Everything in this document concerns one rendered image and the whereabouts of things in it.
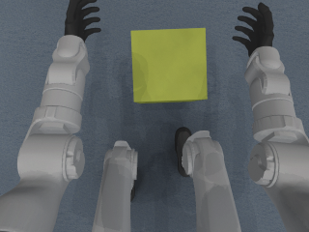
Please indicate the right robot foot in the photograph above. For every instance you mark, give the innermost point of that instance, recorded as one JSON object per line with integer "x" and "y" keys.
{"x": 181, "y": 136}

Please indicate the left robot upper arm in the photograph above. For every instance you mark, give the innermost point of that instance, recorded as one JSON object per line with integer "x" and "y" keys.
{"x": 47, "y": 163}

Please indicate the right robot upper arm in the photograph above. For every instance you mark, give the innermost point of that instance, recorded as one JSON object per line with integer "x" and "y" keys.
{"x": 282, "y": 169}

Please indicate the right robot hand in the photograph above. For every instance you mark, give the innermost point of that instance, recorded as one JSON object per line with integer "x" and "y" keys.
{"x": 262, "y": 33}

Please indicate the carton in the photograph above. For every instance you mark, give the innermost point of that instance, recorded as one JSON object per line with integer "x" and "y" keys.
{"x": 169, "y": 65}

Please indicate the right robot forearm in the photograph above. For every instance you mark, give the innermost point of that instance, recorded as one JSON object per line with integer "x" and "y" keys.
{"x": 271, "y": 99}

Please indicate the robot right shin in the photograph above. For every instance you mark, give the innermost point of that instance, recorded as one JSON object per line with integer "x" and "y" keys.
{"x": 203, "y": 134}

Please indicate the left robot hand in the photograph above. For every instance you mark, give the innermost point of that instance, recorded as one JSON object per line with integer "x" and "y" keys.
{"x": 75, "y": 24}

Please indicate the left robot forearm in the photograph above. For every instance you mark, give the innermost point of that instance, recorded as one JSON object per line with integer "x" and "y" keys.
{"x": 63, "y": 91}

